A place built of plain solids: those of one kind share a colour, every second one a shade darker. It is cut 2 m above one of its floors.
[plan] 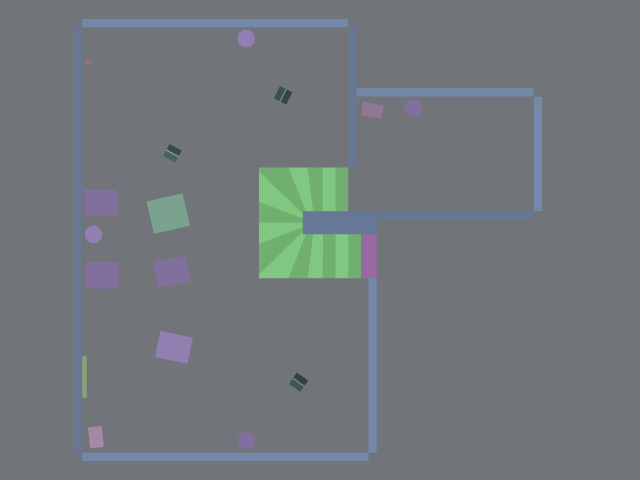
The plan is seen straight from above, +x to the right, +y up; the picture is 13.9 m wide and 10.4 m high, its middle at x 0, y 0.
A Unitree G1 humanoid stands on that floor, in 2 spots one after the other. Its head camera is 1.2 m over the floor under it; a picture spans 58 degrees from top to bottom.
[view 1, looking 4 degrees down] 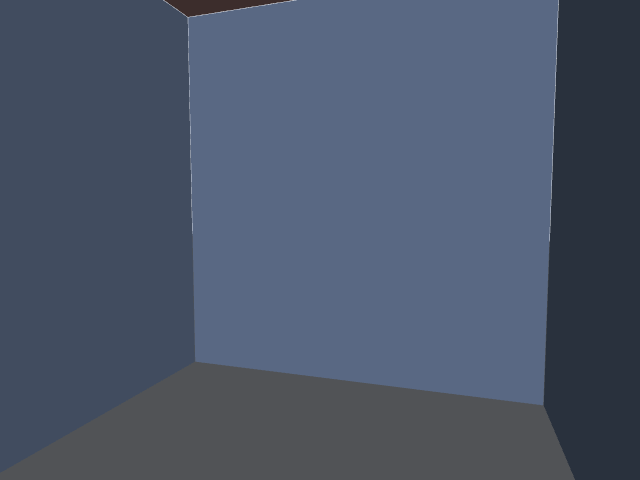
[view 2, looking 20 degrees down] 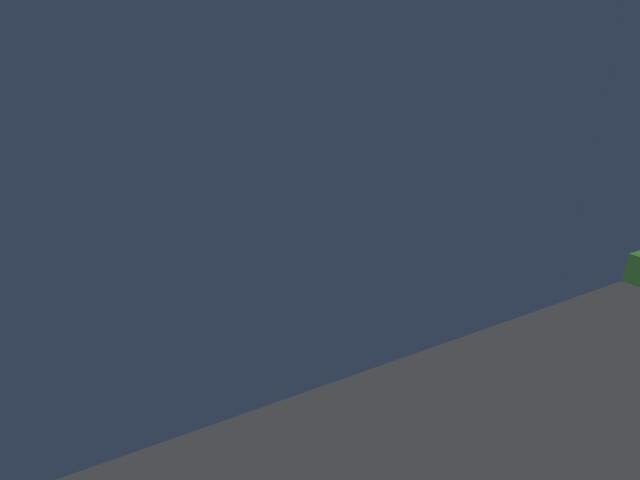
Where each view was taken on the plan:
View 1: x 1.75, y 1.13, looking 18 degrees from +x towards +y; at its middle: wall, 3.04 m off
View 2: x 3.51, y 1.94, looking -118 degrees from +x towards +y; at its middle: wall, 1.59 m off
